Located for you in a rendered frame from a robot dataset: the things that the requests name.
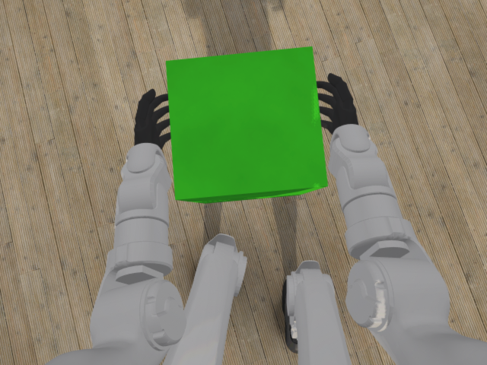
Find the left robot hand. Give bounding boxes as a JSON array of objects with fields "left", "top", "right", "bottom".
[{"left": 134, "top": 89, "right": 171, "bottom": 150}]

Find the left robot upper arm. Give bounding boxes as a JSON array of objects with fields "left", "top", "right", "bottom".
[{"left": 44, "top": 278, "right": 186, "bottom": 365}]

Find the carton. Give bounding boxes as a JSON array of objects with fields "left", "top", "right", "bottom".
[{"left": 166, "top": 46, "right": 328, "bottom": 204}]

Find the robot shin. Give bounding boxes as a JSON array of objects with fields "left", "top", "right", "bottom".
[
  {"left": 195, "top": 233, "right": 237, "bottom": 275},
  {"left": 289, "top": 260, "right": 335, "bottom": 338}
]

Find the right robot hand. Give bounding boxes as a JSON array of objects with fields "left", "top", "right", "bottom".
[{"left": 317, "top": 73, "right": 358, "bottom": 134}]

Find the robot left forearm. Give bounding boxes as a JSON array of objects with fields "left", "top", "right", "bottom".
[{"left": 90, "top": 143, "right": 173, "bottom": 341}]

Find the right robot upper arm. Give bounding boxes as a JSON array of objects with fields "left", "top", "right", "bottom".
[{"left": 345, "top": 256, "right": 487, "bottom": 365}]

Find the left robot shin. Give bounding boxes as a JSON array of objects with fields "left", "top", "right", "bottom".
[{"left": 195, "top": 233, "right": 237, "bottom": 275}]

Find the right robot shin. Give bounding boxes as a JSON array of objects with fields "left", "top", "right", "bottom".
[{"left": 289, "top": 260, "right": 335, "bottom": 338}]

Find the robot right forearm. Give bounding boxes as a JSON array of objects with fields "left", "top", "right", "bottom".
[{"left": 328, "top": 124, "right": 450, "bottom": 313}]

